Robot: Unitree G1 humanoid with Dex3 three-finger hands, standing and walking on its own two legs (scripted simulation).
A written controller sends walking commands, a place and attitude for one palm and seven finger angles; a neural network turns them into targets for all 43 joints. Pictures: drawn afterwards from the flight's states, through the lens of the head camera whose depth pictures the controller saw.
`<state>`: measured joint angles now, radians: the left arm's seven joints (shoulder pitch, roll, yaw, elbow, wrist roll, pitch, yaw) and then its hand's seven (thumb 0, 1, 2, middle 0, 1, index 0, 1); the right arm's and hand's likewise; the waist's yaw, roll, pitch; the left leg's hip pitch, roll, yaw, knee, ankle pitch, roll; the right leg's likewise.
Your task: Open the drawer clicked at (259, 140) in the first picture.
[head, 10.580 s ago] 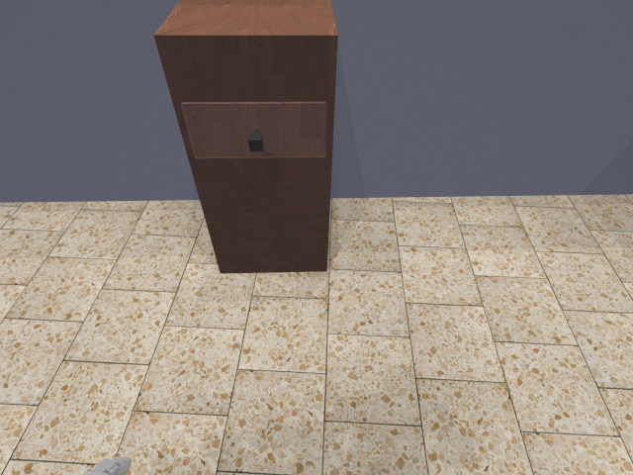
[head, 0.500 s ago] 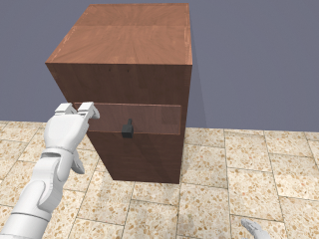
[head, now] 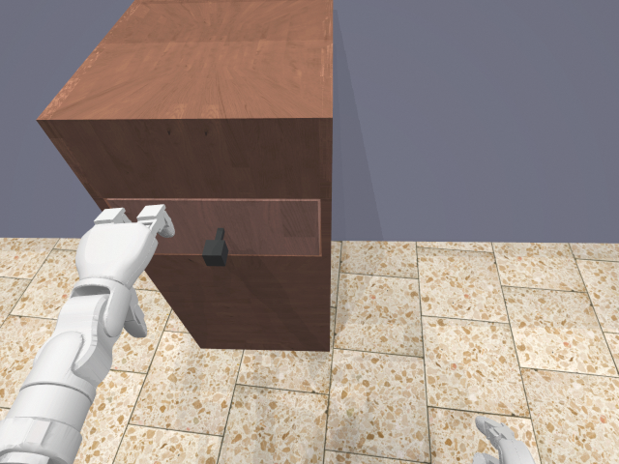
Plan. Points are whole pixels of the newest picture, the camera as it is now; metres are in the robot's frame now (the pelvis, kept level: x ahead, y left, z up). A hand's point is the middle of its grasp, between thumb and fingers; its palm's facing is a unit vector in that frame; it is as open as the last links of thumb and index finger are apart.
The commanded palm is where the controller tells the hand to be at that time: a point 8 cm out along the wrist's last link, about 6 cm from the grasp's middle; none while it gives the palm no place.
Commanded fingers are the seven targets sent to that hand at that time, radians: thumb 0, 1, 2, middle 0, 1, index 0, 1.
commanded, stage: move the hooked fingers above the handle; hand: left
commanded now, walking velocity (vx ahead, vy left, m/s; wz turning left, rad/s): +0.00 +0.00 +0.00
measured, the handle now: (217, 245) +0.49 +0.24 -0.11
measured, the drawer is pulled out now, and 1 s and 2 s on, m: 0.00 0.00 0.00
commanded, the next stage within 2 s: none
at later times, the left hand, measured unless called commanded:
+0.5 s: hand (165, 257) +0.39 +0.28 +0.00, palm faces -0.10 -0.03 -0.99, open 13.8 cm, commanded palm +0.38 +0.27 +0.06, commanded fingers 0.00 -0.50 0.30 -0.30 -1.20 -0.30 -1.20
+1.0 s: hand (185, 247) +0.44 +0.27 -0.04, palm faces -0.04 -0.04 -1.00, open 13.8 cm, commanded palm +0.42 +0.26 +0.02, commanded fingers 0.00 -0.50 0.30 -0.30 -1.20 -0.30 -1.20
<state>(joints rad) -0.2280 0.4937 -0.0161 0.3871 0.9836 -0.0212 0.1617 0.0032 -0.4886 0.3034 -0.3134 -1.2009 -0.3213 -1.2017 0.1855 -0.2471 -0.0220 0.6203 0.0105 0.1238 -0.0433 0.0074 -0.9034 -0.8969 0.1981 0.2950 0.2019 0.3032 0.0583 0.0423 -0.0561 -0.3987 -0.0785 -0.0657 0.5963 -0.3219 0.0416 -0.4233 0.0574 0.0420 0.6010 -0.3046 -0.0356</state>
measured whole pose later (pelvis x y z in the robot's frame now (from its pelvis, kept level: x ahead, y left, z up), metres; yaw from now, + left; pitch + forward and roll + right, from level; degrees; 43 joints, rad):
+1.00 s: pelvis -0.01 +0.03 -0.04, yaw -1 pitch +20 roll -3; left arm -0.65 0.47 -0.02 0.97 1.11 -0.10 0.39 0.00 -0.49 0.30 -0.32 -1.20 -0.32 -1.20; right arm 0.32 -0.23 -0.05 0.68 -0.02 0.13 -0.01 0.00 -0.90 -0.90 0.20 0.30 0.20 0.30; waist -0.07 0.03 -0.17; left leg -0.81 -0.08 -0.05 0.91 -0.44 0.08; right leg -0.80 0.07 0.04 0.84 -0.39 0.00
